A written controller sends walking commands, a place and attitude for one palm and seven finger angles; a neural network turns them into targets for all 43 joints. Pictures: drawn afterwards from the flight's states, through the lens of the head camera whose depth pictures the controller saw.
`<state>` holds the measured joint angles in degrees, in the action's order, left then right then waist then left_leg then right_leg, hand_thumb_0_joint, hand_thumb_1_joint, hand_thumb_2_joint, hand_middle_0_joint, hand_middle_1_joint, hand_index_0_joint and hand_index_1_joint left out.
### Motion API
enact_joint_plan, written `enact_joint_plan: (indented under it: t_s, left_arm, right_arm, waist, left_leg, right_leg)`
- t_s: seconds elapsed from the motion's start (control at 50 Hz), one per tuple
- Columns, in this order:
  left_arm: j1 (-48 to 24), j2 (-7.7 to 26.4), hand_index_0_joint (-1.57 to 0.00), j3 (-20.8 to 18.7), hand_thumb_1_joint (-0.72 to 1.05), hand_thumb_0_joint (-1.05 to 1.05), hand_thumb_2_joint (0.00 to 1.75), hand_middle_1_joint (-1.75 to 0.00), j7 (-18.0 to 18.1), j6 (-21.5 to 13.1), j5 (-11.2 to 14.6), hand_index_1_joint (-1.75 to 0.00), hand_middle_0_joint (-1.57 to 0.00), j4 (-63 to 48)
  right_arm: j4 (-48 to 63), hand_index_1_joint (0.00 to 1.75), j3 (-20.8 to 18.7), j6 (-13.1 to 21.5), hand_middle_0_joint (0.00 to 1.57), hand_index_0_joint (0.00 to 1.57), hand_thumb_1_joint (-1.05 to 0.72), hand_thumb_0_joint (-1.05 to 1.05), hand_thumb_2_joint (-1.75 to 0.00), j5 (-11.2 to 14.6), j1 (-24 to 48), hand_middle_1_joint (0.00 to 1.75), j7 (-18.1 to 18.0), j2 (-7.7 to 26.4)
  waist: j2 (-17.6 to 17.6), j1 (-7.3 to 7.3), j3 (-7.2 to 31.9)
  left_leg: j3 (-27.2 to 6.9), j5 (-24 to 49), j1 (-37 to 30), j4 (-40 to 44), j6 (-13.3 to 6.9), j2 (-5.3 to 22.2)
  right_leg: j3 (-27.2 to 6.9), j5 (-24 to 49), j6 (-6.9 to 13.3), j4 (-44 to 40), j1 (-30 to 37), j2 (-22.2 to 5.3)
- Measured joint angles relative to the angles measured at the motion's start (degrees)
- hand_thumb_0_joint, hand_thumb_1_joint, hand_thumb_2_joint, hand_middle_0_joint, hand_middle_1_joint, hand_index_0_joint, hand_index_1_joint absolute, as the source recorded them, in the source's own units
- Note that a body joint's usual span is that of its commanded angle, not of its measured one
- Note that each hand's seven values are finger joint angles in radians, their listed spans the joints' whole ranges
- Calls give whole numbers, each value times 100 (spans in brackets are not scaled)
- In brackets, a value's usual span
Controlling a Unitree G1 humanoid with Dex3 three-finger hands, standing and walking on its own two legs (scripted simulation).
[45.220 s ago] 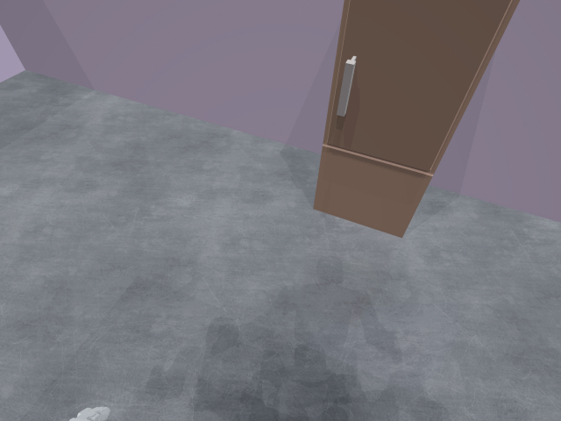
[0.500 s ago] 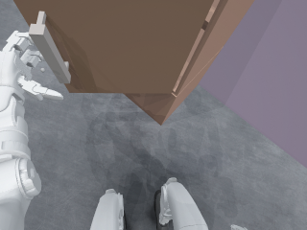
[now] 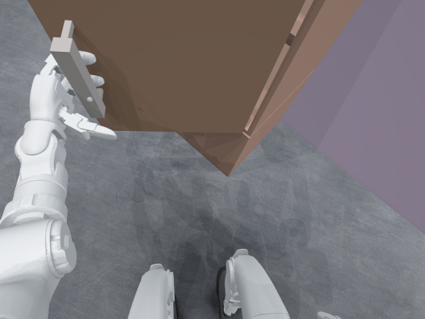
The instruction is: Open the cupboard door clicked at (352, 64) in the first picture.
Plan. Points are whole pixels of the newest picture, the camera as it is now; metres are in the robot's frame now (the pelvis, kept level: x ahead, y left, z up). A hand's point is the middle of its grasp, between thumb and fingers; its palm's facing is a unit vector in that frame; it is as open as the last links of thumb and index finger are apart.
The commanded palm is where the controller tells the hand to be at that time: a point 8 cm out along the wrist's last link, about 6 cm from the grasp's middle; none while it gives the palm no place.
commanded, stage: slide the fingers in behind the handle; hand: left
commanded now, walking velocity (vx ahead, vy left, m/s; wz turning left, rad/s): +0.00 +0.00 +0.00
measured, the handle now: (85, 74) +0.54 +0.21 +0.03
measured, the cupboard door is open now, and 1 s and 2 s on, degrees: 44 45 69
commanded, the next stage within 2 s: close the thumb around the handle in 0.52 s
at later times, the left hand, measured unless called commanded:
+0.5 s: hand (95, 102) +0.49 +0.18 +0.03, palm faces -0.01 -1.00 -0.02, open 14.1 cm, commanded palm +0.47 +0.21 +0.04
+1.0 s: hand (95, 104) +0.48 +0.18 +0.03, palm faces +0.00 -1.00 -0.03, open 10.2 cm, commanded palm +0.47 +0.21 +0.04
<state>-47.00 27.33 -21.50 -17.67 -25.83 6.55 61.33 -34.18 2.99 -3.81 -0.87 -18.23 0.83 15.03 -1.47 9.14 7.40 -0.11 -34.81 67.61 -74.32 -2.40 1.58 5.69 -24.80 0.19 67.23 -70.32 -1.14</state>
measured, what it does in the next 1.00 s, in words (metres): stands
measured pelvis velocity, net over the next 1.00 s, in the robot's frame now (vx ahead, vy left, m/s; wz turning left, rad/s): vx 0.00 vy -0.01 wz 0.01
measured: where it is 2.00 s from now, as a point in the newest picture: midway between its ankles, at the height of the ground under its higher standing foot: outside the picture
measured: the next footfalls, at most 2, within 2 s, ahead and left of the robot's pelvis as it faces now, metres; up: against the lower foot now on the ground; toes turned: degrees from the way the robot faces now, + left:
none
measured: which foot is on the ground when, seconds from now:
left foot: down 0.00-1.00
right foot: down 0.00-1.00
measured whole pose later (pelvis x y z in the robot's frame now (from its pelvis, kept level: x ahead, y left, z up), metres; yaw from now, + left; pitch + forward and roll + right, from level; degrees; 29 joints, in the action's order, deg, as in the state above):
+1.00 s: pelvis +0.00 -0.01 +0.01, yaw +1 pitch +27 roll -3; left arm -44.1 23.9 -18.9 -13.9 -28.5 7.3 61.1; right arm -35.6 1.8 -3.0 -1.3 -17.8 0.8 15.0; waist -1.8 7.8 7.7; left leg -0.2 -34.5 64.9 -72.5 -1.8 1.2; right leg 5.6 -25.3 0.6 66.5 -68.0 -1.4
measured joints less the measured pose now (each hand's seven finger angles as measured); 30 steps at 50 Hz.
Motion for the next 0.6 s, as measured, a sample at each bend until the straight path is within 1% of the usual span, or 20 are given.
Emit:
enact_joint_plan:
  t_s: [0.1,0.2,0.26,0.34,0.6]
  left_arm:
    - [-39,-26,-31,-38,-50,-1,30,-120,104,-47,-7,-122,-30,83]
    - [16,-133,-30,168,-50,-1,30,-120,174,-90,-5,-122,-30,-22]
    - [-25,-174,-30,95,-50,-1,30,-120,261,-87,-6,-121,-29,67]
    - [23,-161,-30,102,-50,-1,30,-120,337,-93,-42,-121,-29,59]
    - [301,-262,-26,157,-50,-1,30,-120,327,-188,40,-120,-28,-85]
  right_arm:
    - [-10,30,6,6,21,21,-91,0,-90,-15,-19,30,1,-16]
    - [-49,30,-45,2,21,21,-91,0,-90,-25,-47,30,21,-11]
    - [-60,30,-33,-15,21,21,-91,0,-90,-27,-38,30,18,-5]
    - [-40,30,-51,-7,21,21,-91,0,-90,-39,-45,30,29,-3]
    - [-58,30,-88,25,21,21,-91,0,-90,-21,-32,30,21,15]
  waist:
    - [8,16,1]
    - [-26,-21,8]
    - [-18,-20,11]
    - [-21,-11,22]
    - [-6,-62,19]
  left_leg:
    - [-3,3,-5,5,6,-4]
    - [-10,15,-36,33,20,-13]
    - [1,25,-64,58,20,-18]
    - [11,35,-88,81,29,-17]
    - [25,40,-264,187,44,-11]
  right_leg:
    - [1,-7,11,11,-1,-2]
    - [6,-7,16,-8,31,-10]
    - [-6,-4,19,-14,48,-13]
    - [-17,-2,28,-19,58,-10]
    - [-35,-9,39,-92,213,5]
